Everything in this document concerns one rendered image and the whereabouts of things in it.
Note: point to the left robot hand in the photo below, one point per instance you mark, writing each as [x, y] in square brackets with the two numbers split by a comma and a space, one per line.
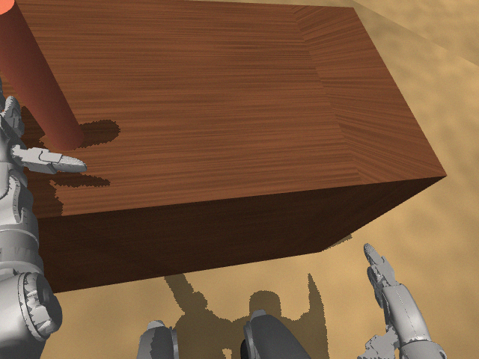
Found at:
[14, 151]

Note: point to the right robot hand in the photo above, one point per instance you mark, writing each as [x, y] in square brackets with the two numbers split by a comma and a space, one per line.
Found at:
[403, 319]

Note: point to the right robot arm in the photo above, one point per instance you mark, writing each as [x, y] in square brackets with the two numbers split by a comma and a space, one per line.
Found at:
[422, 349]

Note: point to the left robot arm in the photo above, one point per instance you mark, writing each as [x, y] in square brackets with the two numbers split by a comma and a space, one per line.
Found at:
[29, 312]

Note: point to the can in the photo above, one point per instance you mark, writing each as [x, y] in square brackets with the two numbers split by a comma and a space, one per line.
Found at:
[25, 67]

